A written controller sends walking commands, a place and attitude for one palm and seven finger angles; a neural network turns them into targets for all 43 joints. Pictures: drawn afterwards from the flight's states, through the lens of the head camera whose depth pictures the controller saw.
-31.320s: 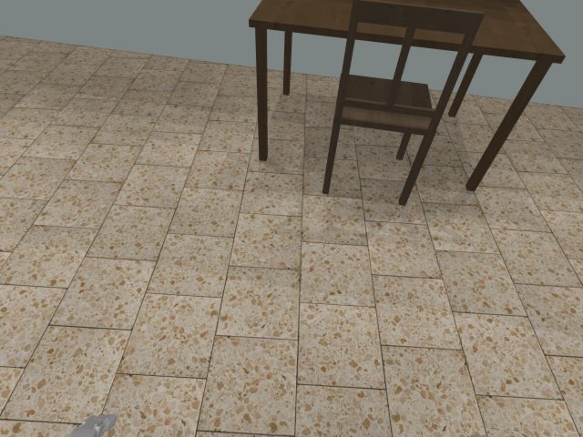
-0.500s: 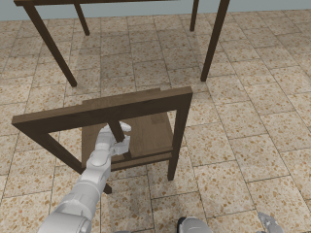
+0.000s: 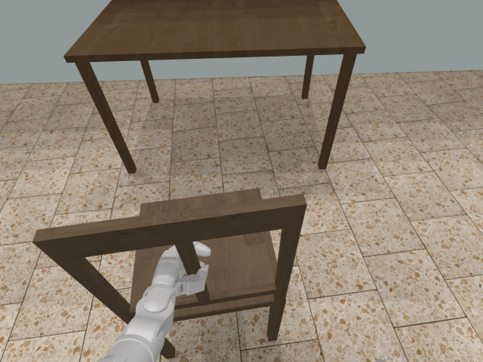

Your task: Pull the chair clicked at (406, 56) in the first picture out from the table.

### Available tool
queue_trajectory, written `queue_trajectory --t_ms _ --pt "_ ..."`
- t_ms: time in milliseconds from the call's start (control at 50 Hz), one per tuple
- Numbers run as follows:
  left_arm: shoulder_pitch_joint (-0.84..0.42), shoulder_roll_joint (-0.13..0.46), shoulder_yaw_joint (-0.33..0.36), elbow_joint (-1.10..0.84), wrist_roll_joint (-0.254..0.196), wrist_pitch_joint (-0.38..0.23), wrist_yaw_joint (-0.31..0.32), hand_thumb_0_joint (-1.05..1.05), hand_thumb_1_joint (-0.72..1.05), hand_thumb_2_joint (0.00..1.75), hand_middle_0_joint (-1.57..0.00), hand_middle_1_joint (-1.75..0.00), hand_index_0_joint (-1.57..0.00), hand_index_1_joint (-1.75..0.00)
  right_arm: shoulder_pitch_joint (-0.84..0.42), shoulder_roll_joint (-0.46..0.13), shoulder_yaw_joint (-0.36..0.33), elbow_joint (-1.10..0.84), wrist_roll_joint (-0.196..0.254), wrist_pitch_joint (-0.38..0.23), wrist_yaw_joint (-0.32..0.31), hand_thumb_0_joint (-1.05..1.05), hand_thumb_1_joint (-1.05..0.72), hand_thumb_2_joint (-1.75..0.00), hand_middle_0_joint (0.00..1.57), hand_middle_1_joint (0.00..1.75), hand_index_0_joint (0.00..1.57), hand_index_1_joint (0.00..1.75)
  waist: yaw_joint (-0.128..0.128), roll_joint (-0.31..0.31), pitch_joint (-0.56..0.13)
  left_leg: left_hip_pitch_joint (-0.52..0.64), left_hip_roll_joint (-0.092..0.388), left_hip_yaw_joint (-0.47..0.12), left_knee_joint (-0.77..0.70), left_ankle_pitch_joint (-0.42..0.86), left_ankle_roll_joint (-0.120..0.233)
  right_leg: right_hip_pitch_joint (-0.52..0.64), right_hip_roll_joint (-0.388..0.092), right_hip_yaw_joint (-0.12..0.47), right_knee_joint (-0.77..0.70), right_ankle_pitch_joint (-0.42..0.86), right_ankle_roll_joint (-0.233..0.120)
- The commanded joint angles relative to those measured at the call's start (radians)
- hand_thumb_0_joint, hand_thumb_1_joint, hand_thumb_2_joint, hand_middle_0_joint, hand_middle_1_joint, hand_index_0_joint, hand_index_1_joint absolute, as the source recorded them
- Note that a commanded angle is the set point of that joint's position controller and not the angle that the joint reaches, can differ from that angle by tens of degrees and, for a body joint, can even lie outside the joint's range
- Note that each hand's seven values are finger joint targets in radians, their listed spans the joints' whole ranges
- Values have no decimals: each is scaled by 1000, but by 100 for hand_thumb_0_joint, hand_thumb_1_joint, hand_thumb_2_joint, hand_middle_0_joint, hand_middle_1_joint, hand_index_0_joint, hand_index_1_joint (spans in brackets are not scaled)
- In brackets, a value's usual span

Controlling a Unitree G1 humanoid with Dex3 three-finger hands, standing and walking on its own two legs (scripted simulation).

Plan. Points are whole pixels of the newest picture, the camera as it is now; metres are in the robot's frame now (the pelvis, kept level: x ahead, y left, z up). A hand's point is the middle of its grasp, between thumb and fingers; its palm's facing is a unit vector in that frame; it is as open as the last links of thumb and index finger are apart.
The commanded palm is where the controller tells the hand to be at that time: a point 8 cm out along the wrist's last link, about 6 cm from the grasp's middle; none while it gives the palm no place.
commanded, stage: stop walking, hand still on the chair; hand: left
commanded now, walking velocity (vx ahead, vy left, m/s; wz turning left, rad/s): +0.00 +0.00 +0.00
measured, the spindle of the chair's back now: (195, 272) +0.31 +0.12 -0.10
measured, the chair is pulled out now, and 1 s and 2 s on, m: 0.73 0.73 0.73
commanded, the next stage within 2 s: open the thumb and straighten the fingers in 0.36 s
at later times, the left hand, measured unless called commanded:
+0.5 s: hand (199, 277) +0.28 +0.10 -0.06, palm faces -0.09 -0.99 -0.15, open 5.6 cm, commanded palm +0.27 +0.16 -0.04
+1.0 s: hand (196, 266) +0.30 +0.11 -0.06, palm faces -0.11 -0.99 -0.11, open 14.9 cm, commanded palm +0.29 +0.17 -0.04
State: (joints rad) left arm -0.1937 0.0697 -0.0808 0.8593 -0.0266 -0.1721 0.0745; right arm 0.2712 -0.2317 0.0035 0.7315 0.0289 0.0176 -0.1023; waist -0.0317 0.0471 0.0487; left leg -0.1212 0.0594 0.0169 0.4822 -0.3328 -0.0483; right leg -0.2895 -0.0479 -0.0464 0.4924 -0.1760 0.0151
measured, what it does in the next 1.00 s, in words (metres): stands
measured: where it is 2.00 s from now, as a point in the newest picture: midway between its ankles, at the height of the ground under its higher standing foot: outside the picture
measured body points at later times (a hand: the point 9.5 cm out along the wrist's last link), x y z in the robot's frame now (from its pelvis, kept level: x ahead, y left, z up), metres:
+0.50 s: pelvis +0.00 +0.01 +0.00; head +0.02 -0.01 +0.45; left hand +0.28 +0.15 -0.05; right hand +0.11 -0.23 -0.12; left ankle -0.05 +0.15 -0.74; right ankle +0.06 -0.13 -0.74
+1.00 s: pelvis +0.00 +0.01 -0.02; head +0.05 -0.01 +0.43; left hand +0.31 +0.16 -0.05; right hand +0.11 -0.25 -0.13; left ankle -0.05 +0.15 -0.74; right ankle +0.06 -0.13 -0.74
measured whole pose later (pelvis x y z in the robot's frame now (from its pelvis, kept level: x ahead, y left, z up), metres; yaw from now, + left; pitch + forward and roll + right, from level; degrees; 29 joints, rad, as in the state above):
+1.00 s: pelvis +0.00 +0.01 -0.02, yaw +0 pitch +8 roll +1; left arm -0.13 0.11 -0.06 0.52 -0.06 0.00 0.02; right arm 0.28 -0.25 0.00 0.63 0.04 -0.10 -0.05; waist -0.06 0.03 -0.05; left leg -0.42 0.03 0.02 0.70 -0.42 -0.03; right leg -0.59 -0.08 -0.03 0.70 -0.25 0.03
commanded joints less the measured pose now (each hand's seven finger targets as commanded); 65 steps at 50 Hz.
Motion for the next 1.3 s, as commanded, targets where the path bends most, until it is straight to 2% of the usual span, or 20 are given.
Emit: queue_trajectory --t_ms 0,80,280,420,440,460,480,560,640,660,680,760,880,940,960,1040,1120,1240,1260,1280 --pt "-215 109 16 -184 10 -34 16 0 90 90 -50 -145 -50 -145 -58 -102 -39 -131 -6 -40 -12 0 -90 -90 20 30 20 30 13 -83 -216 -31 49 -30 -61 352 52 205 -75 78 -28 279 -46" --pt "-187 109 8 -225 8 -32 13 0 90 90 -50 -145 -50 -145 -66 -105 -43 -142 -4 -32 -16 0 -90 -90 20 30 20 30 9 -76 -242 0 58 -29 -59 452 43 224 -77 58 6 412 -44" --pt "-189 101 2 -247 8 -12 20 0 90 90 -50 -145 -50 -145 -87 -101 -34 -167 -5 -10 -12 0 -90 -90 20 30 20 30 17 -29 -191 -55 47 -26 -108 242 49 182 -60 68 -47 158 -37" --pt "-198 103 6 -243 8 -8 23 0 90 90 -50 -145 -50 -145 -89 -97 -29 -170 -7 -8 -14 0 -90 -90 20 30 20 30 17 -70 -205 -53 45 -26 -95 241 50 188 -67 77 -54 173 -40" --pt "-256 203 89 -352 10 -21 34 0 90 90 -50 -145 -50 -145 -93 -102 -34 -177 -8 -10 -16 0 -90 -90 20 30 20 30 22 -78 -214 -51 45 -26 -93 240 51 204 -73 90 -59 186 -40" --pt "-148 128 13 -245 -22 16 27 0 78 84 -50 -145 -50 -145 -66 -145 -42 -158 31 -25 9 0 -90 -90 20 30 20 30 -59 -130 -216 -173 -9 27 -82 177 49 150 -27 -8 -19 140 -25" --pt "-159 116 41 -256 -45 7 18 0 66 78 -50 -145 -50 -145 -59 -141 -33 -164 33 -32 25 0 -90 -90 20 30 20 30 -42 -219 -181 -240 -9 22 -53 139 57 109 -25 -15 -3 115 -18" --pt "-190 189 80 -432 -30 -22 -1 0 17 55 -50 -145 -50 -145 -54 -130 -42 -180 18 -94 39 0 -90 -90 20 30 20 30 -30 -77 -275 -275 -36 38 -15 94 62 118 -21 13 17 77 -18" --pt "-181 126 34 -462 -23 15 -23 0 -31 32 -50 -145 -50 -145 -30 -130 -47 -189 10 -126 52 0 -90 -90 20 30 20 30 -36 -9 -327 -279 -47 41 24 139 55 78 -9 -1 54 120 -20" --pt "-146 144 54 -448 -30 34 -25 0 -43 26 -47 -138 -47 -138 -21 -135 -50 -188 10 -132 54 0 -90 -90 20 30 20 30 -31 -32 -332 -291 -46 37 27 143 54 91 -7 -6 56 126 -23" --pt "-206 242 131 -448 -29 44 -23 0 -55 20 -45 -130 -45 -130 -14 -151 -51 -181 10 -127 49 0 -90 -90 20 30 20 30 -36 -42 -336 -311 -47 37 36 127 55 86 -8 1 66 116 -18" --pt "-190 119 48 -433 -50 98 -50 0 -55 20 -35 -101 -35 -101 -21 -150 -52 -205 12 -140 49 0 -90 -90 20 30 20 30 -41 -84 -314 -343 -49 32 52 101 54 30 0 -16 90 67 -17" --pt "-190 99 28 -531 -46 111 -56 0 -55 20 -20 -58 -20 -58 -4 -154 -62 -226 7 -162 46 0 -90 -90 20 30 20 30 -35 -64 -373 -321 -46 18 93 175 49 -10 4 -28 148 107 -22" --pt "-137 115 49 -544 -31 125 -35 0 -55 20 -13 -36 -13 -36 -3 -153 -62 -234 3 -163 49 0 -90 -90 20 30 20 30 -29 -99 -373 -338 -44 20 113 184 49 -17 5 -26 167 121 -17" --pt "-208 282 182 -507 -26 132 -20 0 -55 20 -10 -29 -10 -29 5 -174 -58 -218 1 -148 39 0 -90 -90 20 30 20 30 -28 -154 -337 -387 -45 13 115 151 54 -5 3 -17 165 103 -14" --pt "-214 222 135 -541 -4 148 -27 0 -55 20 0 0 0 0 -12 -146 -48 -248 1 -136 32 0 -90 -90 20 30 20 30 -25 -73 -346 -388 -55 27 120 127 58 -11 0 -6 174 74 -11" --pt "-153 127 62 -569 -35 177 -64 0 -55 20 0 0 0 0 -14 -145 -49 -262 4 -144 36 0 -90 -90 20 30 20 30 -29 -30 -394 -345 -51 26 148 211 52 -11 3 -20 188 158 -18" --pt "-82 110 34 -607 -42 216 -85 0 -55 20 0 0 0 0 -8 -156 -55 -275 4 -149 40 0 -90 -90 20 30 20 30 -44 -109 -396 -368 -49 14 175 238 52 -19 2 -36 206 208 -13" --pt "-105 147 55 -625 -36 216 -77 0 -55 20 0 0 0 0 -7 -160 -55 -272 3 -148 39 0 -90 -90 20 30 20 30 -43 -100 -388 -371 -49 8 176 242 51 -18 1 -36 210 209 -18" --pt "-222 348 212 -641 -24 207 -61 0 -55 20 0 0 0 0 8 -177 -55 -254 0 -134 28 0 -90 -90 20 30 20 30 -42 -103 -397 -382 -51 4 175 228 55 0 0 -19 211 203 -15"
